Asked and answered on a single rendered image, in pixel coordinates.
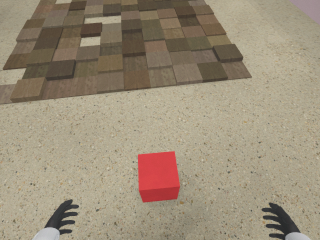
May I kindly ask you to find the carton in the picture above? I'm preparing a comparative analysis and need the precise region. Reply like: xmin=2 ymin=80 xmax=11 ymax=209
xmin=138 ymin=151 xmax=180 ymax=203

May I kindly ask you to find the robot left hand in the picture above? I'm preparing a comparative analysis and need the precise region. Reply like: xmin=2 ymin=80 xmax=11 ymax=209
xmin=44 ymin=199 xmax=79 ymax=235

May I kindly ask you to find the left robot forearm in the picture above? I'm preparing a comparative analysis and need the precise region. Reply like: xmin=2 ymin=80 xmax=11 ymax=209
xmin=31 ymin=227 xmax=60 ymax=240

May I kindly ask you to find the robot right hand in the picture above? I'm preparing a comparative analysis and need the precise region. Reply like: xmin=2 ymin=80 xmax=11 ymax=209
xmin=261 ymin=202 xmax=301 ymax=240

